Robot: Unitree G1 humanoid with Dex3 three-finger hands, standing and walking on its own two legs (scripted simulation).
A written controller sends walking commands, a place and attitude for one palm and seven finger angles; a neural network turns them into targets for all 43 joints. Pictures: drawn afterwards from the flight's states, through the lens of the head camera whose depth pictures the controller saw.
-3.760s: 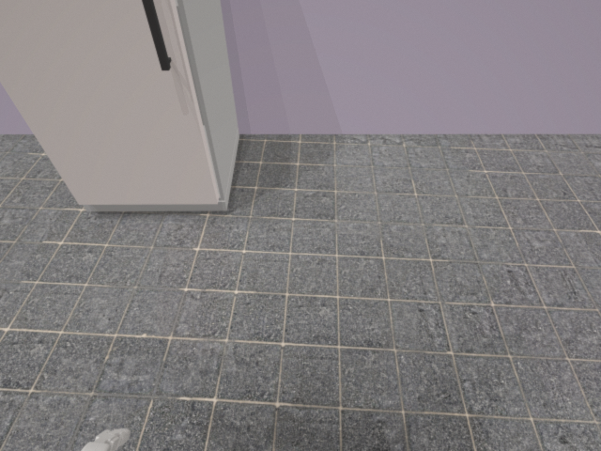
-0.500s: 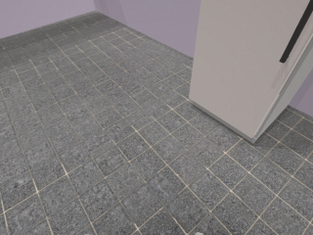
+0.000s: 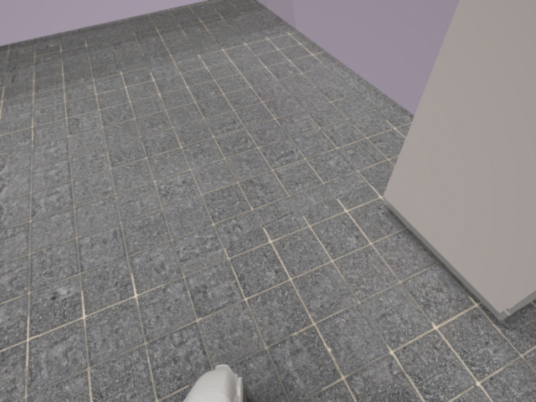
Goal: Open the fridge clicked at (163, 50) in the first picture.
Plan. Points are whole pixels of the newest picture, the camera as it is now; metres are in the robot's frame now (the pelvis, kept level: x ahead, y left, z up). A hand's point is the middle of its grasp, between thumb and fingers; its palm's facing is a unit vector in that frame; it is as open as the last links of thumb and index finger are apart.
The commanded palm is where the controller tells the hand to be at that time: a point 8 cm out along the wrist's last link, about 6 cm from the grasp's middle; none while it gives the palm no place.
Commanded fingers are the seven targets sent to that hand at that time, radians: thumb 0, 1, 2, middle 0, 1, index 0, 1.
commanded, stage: walk to a spot facing it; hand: right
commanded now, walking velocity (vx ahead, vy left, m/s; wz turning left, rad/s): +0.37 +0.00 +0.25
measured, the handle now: out of the picture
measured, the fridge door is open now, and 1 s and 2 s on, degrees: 0 0 0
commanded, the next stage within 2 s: turn to face it in 0.32 s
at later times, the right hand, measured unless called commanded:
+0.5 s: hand (372, 357) +0.24 -0.16 -0.18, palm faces +0.03 +0.99 -0.15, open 7.3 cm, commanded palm none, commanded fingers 0.00 -0.90 -0.90 0.20 0.30 0.20 0.30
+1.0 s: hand (385, 278) +0.39 -0.19 -0.15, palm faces +0.25 +0.93 -0.26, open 7.4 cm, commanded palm none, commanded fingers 0.00 -0.90 -0.90 0.20 0.30 0.20 0.30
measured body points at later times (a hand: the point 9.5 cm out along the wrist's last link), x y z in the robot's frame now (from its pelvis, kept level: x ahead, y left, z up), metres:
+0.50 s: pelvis +0.23 +0.01 +0.00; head +0.24 +0.00 +0.45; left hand +0.31 +0.27 -0.14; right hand +0.24 -0.21 -0.17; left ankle +0.16 +0.12 -0.74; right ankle +0.35 -0.11 -0.72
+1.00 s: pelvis +0.31 +0.03 -0.01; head +0.34 +0.04 +0.44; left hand +0.40 +0.26 -0.16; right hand +0.38 -0.24 -0.13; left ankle +0.35 +0.15 -0.73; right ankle +0.37 -0.10 -0.74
